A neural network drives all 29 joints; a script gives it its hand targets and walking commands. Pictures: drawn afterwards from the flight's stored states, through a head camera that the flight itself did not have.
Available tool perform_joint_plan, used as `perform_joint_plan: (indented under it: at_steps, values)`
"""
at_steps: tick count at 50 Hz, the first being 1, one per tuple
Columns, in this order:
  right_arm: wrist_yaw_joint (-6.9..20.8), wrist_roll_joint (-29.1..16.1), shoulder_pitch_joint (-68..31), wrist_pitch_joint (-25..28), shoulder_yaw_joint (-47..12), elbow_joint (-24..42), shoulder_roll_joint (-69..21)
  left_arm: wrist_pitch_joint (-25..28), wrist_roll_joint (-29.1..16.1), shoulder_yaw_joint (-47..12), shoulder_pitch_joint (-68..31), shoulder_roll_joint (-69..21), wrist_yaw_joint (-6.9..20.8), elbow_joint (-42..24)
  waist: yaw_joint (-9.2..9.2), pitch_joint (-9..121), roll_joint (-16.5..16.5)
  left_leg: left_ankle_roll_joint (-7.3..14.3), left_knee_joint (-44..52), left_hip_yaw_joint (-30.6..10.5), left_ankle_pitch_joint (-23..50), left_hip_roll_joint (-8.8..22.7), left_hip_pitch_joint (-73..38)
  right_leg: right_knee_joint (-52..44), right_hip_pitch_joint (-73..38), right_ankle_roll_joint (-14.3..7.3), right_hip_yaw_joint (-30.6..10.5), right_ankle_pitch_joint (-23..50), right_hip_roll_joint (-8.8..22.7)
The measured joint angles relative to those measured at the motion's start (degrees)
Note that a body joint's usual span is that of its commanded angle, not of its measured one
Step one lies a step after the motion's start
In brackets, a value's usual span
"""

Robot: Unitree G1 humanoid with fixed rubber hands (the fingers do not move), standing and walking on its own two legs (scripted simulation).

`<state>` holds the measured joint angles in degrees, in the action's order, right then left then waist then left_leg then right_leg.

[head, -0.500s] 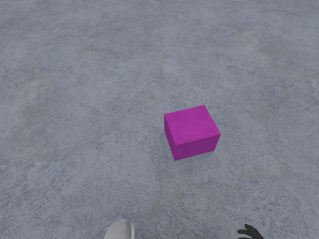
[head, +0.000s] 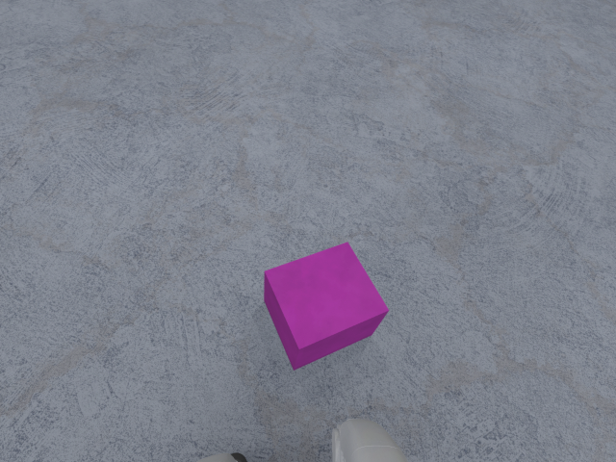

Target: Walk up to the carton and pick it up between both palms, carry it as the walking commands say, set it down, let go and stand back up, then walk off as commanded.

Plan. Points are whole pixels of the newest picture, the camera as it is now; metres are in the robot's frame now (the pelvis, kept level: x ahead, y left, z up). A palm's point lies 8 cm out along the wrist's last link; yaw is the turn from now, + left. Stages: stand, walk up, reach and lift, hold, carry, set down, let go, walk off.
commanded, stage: walk up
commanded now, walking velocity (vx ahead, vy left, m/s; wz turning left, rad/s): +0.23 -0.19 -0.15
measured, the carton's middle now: (321, 305) +0.59 -0.12 -0.67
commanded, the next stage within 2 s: none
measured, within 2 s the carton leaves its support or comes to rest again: neither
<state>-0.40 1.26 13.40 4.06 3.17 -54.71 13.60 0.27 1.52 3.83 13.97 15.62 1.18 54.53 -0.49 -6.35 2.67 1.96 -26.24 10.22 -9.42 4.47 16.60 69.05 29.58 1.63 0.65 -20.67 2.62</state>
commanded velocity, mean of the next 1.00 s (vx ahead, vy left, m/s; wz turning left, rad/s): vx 0.08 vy -0.02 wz -0.05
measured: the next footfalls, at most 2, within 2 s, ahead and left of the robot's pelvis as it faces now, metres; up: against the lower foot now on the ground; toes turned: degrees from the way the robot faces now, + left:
right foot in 0.28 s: +0.17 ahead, -0.19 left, +0.00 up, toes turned -6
left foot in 0.60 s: +0.18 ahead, +0.05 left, +0.00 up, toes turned +4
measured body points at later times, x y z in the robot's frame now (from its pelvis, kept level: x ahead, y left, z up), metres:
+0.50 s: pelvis +0.10 -0.07 +0.00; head +0.13 -0.09 +0.45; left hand +0.18 +0.17 -0.13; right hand +0.14 -0.31 -0.16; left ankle +0.13 +0.07 -0.71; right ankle +0.13 -0.18 -0.74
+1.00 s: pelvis +0.13 -0.06 +0.01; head +0.13 -0.06 +0.46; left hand +0.13 +0.17 -0.15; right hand +0.15 -0.28 -0.15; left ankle +0.14 +0.05 -0.74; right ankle +0.13 -0.18 -0.74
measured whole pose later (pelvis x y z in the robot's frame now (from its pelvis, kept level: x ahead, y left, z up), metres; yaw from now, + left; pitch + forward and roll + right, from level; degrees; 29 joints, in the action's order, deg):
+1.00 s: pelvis +0.13 -0.06 +0.01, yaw -1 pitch -2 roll +0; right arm -1.7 0.3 14.0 0.5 1.1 -63.3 8.4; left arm 0.3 0.7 1.1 16.2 9.0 -2.1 64.8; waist -0.4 -1.1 0.1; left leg 0.6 -20.8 5.4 -11.0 1.4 8.2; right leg 20.2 8.1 0.4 4.7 -10.4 2.0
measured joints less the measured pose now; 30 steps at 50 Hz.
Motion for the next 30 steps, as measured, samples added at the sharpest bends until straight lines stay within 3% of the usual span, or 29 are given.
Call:
perform_joint_plan:
  at_steps: [6,12,14,16,19,25,30]
  values:
    - [-0.4,0.4,8.6,-1.0,0.3,-3.3,0.5,-2.3,0.0,-0.3,-7.7,-0.1,2.2,-2.6,3.0,0.4,-0.8,-1.7,2.5,-0.6,-1.3,1.6,-4.6,-14.3,3.3,1.3,1.0,7.3,2.2]
    - [0.4,0.7,9.8,-1.6,0.3,-4.4,0.0,-0.9,-0.3,-1.5,-9.8,-2.7,1.6,-1.3,4.76,2.9,-2.5,-4.4,1.9,0.4,-4.5,2.6,-8.1,-35.2,-7.6,0.2,3.4,8.5,2.3]
    - [0.6,0.7,10.0,-1.9,-0.1,-4.3,-0.6,0.5,0.1,-1.4,-9.3,-2.6,1.0,-0.4,4.4,4.1,-2.3,-4.7,-4.0,0.3,-9.3,2.9,-6.5,-41.1,-11.9,-0.6,3.5,10.2,1.9]
    - [0.3,0.9,8.4,-2.9,-0.3,-4.0,-0.7,1.2,0.3,-1.7,-8.4,-3.7,0.3,0.8,3.83,3.8,-4.1,-3.9,-14.1,-2.8,-17.3,3.0,-2.7,-38.6,-11.7,-1.8,3.9,9.6,0.7]
    - [-0.2,-0.1,5.1,-4.0,-0.7,-3.2,-1.0,1.6,-0.1,-2.5,-6.0,-4.7,-1.0,1.7,2.66,2.8,-5.1,-4.4,-21.4,-5.5,-17.9,1.2,1.5,-41.7,-14.9,-2.4,4.1,9.5,0.4]
    - [-0.7,-0.7,0.2,-5.8,-0.9,-2.6,-1.6,0.9,-0.6,-2.8,-3.7,-5.0,-2.3,3.7,0.87,2.1,-5.0,-4.2,-16.9,-7.2,-13.6,-0.6,3.6,-45.6,-17.5,-2.7,4.7,10.9,-0.4]
    - [-1.3,-0.5,-0.1,-5.7,-1.2,-3.6,-2.1,-0.8,-1.0,-2.4,-2.9,-4.7,-2.6,5.3,0.37,3.1,-4.9,-2.8,-3.9,-6.2,-4.9,-0.8,-2.6,-42.4,-17.2,-2.0,5.9,8.3,-1.8]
